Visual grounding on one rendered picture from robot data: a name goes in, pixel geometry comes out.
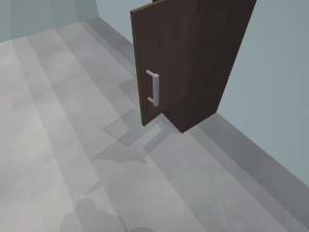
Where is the handle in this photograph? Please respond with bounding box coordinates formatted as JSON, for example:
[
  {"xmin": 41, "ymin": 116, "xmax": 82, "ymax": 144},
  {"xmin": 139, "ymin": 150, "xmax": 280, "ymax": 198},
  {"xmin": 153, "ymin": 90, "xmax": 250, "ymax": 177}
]
[{"xmin": 146, "ymin": 70, "xmax": 159, "ymax": 107}]

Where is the cupboard door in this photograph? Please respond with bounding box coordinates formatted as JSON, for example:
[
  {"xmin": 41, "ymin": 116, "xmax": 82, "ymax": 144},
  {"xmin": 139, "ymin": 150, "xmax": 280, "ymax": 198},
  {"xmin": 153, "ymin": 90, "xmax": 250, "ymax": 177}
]
[{"xmin": 130, "ymin": 0, "xmax": 198, "ymax": 127}]

